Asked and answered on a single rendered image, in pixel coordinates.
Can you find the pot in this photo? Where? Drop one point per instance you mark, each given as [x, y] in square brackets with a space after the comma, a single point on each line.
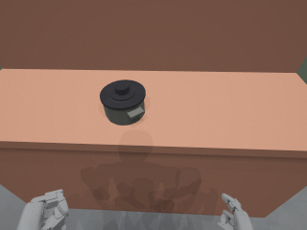
[125, 117]

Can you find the table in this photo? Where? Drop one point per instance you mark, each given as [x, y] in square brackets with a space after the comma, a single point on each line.
[225, 110]

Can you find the lid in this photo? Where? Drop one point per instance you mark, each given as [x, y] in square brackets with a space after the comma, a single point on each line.
[133, 98]

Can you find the right robot hand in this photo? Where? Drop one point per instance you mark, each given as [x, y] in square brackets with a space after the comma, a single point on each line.
[239, 220]

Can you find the left robot hand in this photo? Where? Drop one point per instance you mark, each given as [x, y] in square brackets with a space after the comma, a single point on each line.
[34, 215]

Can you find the knob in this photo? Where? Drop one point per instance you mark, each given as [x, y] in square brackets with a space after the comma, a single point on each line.
[122, 87]

